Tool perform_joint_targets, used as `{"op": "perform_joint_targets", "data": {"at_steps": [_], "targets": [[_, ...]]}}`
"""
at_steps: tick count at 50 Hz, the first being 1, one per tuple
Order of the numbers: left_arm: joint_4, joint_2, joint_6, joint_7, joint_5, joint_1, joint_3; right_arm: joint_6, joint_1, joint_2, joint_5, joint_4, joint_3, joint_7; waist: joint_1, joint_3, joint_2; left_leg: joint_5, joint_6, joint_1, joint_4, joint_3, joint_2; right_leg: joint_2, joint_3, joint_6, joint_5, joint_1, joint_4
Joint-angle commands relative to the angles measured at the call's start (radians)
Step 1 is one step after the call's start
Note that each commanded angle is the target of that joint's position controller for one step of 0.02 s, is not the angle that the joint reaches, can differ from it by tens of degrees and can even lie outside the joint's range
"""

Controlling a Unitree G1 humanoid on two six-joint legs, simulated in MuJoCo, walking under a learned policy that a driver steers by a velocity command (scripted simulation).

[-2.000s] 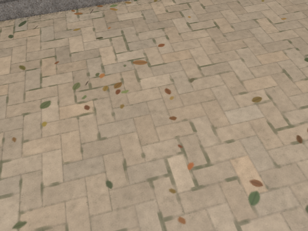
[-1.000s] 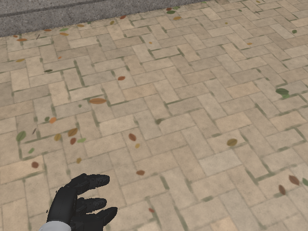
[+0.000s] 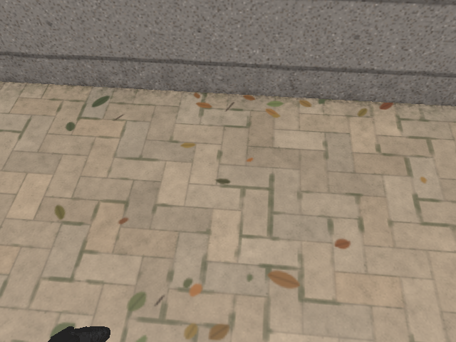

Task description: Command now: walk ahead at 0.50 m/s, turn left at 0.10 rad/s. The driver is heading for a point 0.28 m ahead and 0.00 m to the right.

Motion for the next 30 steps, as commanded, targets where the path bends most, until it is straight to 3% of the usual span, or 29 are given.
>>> {"op": "perform_joint_targets", "data": {"at_steps": [1,2,3,4,6,7,9,12,15,17,19,20,21,22,23,24,25,26,28,30], "targets": [[0.008,0.138,0.019,0.009,-0.017,0.261,0.047,-0.042,-0.057,-0.130,0.017,-0.112,-0.014,0.008,0.150,-0.155,-0.142,0.056,-0.009,-0.646,0.455,-0.009,0.081,-0.368,0.615,-0.234,-0.265,0.687,-0.265],[-0.004,0.127,0.027,0.010,-0.001,0.206,0.039,-0.042,-0.117,-0.115,0.003,-0.126,-0.010,0.005,0.124,-0.086,-0.057,0.137,-0.010,-0.613,0.415,0.029,0.125,-0.333,0.512,-0.215,-0.157,0.545,-0.284],[-0.004,0.109,0.027,0.008,0.007,0.175,0.032,-0.040,-0.134,-0.102,-0.011,-0.135,-0.012,0.003,0.096,-0.043,-0.042,0.183,-0.013,-0.571,0.355,0.036,0.155,-0.301,0.448,-0.208,-0.054,0.441,-0.307],[-0.005,0.095,0.024,0.007,0.016,0.156,0.023,-0.036,-0.119,-0.090,-0.014,-0.138,-0.014,0.002,0.064,-0.031,-0.070,0.196,-0.021,-0.509,0.317,0.042,0.171,-0.273,0.386,-0.200,0.115,0.371,-0.318],[0.011,0.084,0.019,0.006,0.010,0.153,0.017,-0.026,-0.084,-0.061,-0.014,-0.135,-0.010,-0.003,0.030,-0.044,-0.091,0.177,-0.046,-0.451,0.231,0.066,0.173,-0.243,0.269,-0.196,0.468,0.325,-0.309],[0.021,0.097,0.019,0.011,0.009,0.156,0.020,-0.023,-0.094,-0.047,-0.017,-0.140,-0.005,-0.006,0.026,-0.047,-0.089,0.197,-0.059,-0.445,0.167,0.080,0.169,-0.234,0.219,-0.194,0.610,0.316,-0.303],[0.034,0.135,0.031,0.023,0.003,0.158,0.030,-0.021,-0.136,-0.016,-0.021,-0.149,0.010,-0.007,0.031,-0.069,-0.090,0.300,-0.073,-0.398,0.009,0.106,0.160,-0.205,0.132,-0.175,0.717,0.302,-0.294],[0.057,0.155,0.051,0.034,-0.010,0.195,0.035,-0.017,-0.211,-0.012,-0.015,-0.154,0.019,0.000,0.064,-0.095,-0.106,0.484,-0.074,-0.296,-0.182,0.128,0.126,-0.171,0.070,-0.143,0.679,0.298,-0.285],[0.078,0.149,0.067,0.036,-0.015,0.226,0.032,-0.015,-0.274,-0.033,-0.017,-0.172,0.014,0.009,0.087,-0.090,-0.108,0.518,-0.058,-0.273,-0.288,0.113,0.111,-0.197,0.098,-0.135,0.593,0.356,-0.242],[0.082,0.151,0.074,0.038,-0.018,0.214,0.033,-0.019,-0.279,-0.049,-0.023,-0.178,0.008,0.016,0.077,-0.086,-0.110,0.491,-0.032,-0.241,-0.356,0.111,0.102,-0.211,0.124,-0.125,0.552,0.379,-0.182],[0.085,0.139,0.076,0.039,-0.018,0.212,0.029,-0.026,-0.200,-0.078,-0.038,-0.148,-0.005,0.014,0.039,-0.115,-0.081,0.667,0.010,-0.073,-0.488,0.120,0.089,-0.156,0.116,-0.076,0.484,0.359,-0.068],[0.075,0.113,0.065,0.038,0.003,0.227,0.020,-0.029,-0.139,-0.137,-0.051,-0.143,-0.018,0.005,0.033,-0.185,-0.019,1.071,0.059,0.111,-0.420,0.028,0.196,-0.099,0.079,-0.030,0.353,0.266,0.053],[0.095,0.037,0.053,0.032,0.013,0.361,-0.006,-0.020,-0.110,-0.139,-0.068,-0.145,-0.012,-0.002,0.072,-0.309,0.146,1.369,0.221,0.384,-0.343,-0.148,0.398,-0.032,0.057,0.034,-0.062,0.057,0.248],[0.106,0.063,0.063,0.028,0.005,0.350,-0.010,-0.007,-0.066,-0.053,-0.046,-0.126,0.008,0.001,0.023,-0.391,0.231,1.315,0.304,0.404,-0.387,-0.260,0.474,-0.029,0.085,0.073,-0.483,0.006,0.385],[0.094,0.112,0.082,0.026,-0.008,0.301,0.005,0.002,-0.080,-0.026,-0.033,-0.116,0.021,0.008,0.021,-0.340,0.176,1.071,0.283,0.337,-0.428,-0.270,0.445,-0.054,0.108,0.086,-0.569,-0.040,0.429],[0.087,0.110,0.105,0.034,-0.011,0.246,0.008,0.010,-0.126,-0.038,-0.033,-0.116,0.019,0.009,0.029,-0.265,0.104,0.853,0.240,0.245,-0.464,-0.252,0.411,-0.075,0.101,0.097,-0.544,-0.063,0.447],[0.084,0.109,0.129,0.042,-0.004,0.217,0.012,0.016,-0.189,-0.060,-0.033,-0.122,0.016,0.009,0.047,-0.186,0.073,0.700,0.209,0.111,-0.512,-0.217,0.387,-0.087,0.092,0.105,-0.493,-0.045,0.408],[0.087,0.108,0.148,0.051,0.003,0.213,0.014,0.022,-0.251,-0.078,-0.037,-0.129,0.011,0.004,0.072,-0.148,0.092,0.573,0.178,-0.005,-0.553,-0.182,0.357,-0.100,0.087,0.109,-0.428,0.018,0.351],[0.114,0.067,0.161,0.061,0.009,0.250,0.006,0.035,-0.310,-0.082,-0.045,-0.128,0.007,-0.002,0.102,-0.117,0.133,0.447,0.144,-0.163,-0.592,-0.082,0.284,-0.075,0.042,0.108,-0.295,0.167,0.233],[0.142,0.048,0.157,0.059,0.013,0.282,0.004,0.040,-0.310,-0.055,-0.038,-0.112,0.014,-0.006,0.116,-0.132,0.129,0.316,0.123,-0.197,-0.583,-0.023,0.246,-0.055,0.009,0.095,-0.124,0.272,0.104]]}}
